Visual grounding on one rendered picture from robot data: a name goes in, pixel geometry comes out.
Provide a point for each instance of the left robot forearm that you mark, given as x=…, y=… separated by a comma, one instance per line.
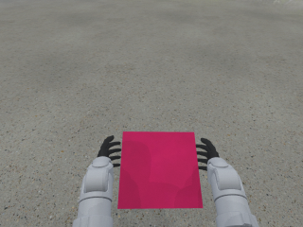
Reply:
x=96, y=195

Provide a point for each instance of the carton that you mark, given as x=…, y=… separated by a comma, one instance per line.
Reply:
x=159, y=170

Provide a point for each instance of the left robot hand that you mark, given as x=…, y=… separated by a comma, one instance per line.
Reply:
x=105, y=151

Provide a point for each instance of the right robot hand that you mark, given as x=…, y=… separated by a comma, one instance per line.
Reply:
x=211, y=152

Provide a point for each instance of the right robot forearm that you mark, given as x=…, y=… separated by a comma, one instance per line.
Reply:
x=229, y=196

